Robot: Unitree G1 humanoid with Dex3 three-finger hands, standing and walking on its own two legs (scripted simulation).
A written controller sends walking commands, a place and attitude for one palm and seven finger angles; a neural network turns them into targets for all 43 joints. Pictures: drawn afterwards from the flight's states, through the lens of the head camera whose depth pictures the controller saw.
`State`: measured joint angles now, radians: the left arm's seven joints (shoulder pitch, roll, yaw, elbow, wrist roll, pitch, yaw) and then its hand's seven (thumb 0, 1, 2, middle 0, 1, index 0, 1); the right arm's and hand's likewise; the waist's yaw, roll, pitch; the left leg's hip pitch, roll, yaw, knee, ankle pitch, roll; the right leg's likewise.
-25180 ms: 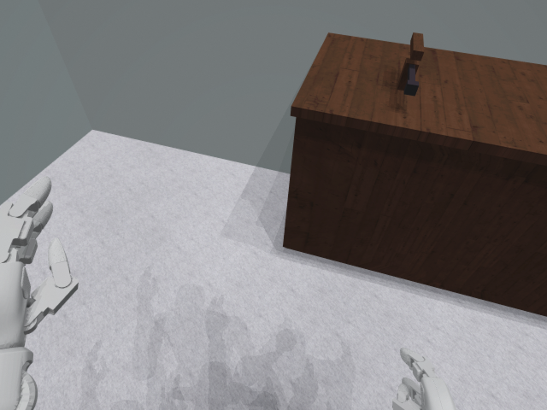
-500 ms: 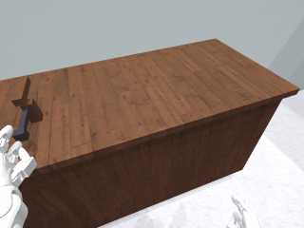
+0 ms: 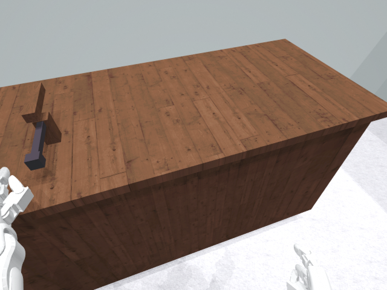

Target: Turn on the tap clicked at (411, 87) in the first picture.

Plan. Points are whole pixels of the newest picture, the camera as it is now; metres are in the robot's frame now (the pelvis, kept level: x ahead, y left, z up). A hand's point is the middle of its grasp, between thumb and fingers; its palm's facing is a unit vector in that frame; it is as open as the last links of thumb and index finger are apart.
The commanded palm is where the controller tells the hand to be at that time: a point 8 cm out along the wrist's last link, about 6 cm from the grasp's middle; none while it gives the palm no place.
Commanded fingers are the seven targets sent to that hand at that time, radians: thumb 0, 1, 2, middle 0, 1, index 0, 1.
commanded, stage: reach beside the lever's end, fingers flat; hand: left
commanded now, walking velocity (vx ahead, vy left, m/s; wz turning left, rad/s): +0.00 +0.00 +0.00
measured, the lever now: (35, 160) +0.32 +0.39 +0.10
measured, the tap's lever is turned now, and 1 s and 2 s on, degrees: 0 0 0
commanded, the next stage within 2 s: push the lever round in 1.12 s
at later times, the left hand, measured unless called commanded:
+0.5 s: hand (12, 180) +0.27 +0.41 +0.10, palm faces +0.68 -0.72 -0.11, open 7.8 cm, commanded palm +0.22 +0.43 +0.10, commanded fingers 0.00 0.90 0.90 -0.15 -0.15 -0.15 -0.15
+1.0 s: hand (9, 177) +0.28 +0.43 +0.09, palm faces +0.65 -0.75 -0.10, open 7.8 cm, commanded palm +0.23 +0.45 +0.09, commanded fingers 0.00 0.90 0.90 -0.15 -0.15 -0.15 -0.15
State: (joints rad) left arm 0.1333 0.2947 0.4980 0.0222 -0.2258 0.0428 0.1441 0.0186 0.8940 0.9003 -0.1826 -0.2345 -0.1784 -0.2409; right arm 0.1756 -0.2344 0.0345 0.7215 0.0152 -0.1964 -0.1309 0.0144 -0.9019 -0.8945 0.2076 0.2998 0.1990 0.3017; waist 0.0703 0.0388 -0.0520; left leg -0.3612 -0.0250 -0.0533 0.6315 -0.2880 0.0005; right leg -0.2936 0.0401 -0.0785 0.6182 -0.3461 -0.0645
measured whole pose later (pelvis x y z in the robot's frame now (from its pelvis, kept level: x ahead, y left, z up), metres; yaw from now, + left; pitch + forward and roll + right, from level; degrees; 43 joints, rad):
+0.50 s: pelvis +0.00 +0.01 -0.01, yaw +0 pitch +5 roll -1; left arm -0.08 0.45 0.65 0.42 -0.22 -0.07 0.01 0.02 0.89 0.90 -0.16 -0.17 -0.16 -0.18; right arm 0.25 -0.27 0.02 0.73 0.01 -0.17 -0.13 0.01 -0.90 -0.89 0.21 0.30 0.20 0.30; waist 0.03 0.02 -0.06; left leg -0.49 -0.02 -0.05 0.72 -0.32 0.02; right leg -0.40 0.04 -0.08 0.67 -0.36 -0.05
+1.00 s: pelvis +0.01 +0.03 -0.01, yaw -1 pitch +7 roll -2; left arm -0.09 0.49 0.70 0.50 -0.23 -0.15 -0.06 0.02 0.89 0.90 -0.15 -0.15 -0.15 -0.15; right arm 0.30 -0.27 0.01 0.69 0.01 -0.14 -0.11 0.01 -0.90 -0.89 0.21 0.30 0.20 0.30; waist 0.02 0.03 -0.09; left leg -0.55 -0.02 -0.04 0.77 -0.35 0.03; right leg -0.46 0.05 -0.07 0.70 -0.38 -0.03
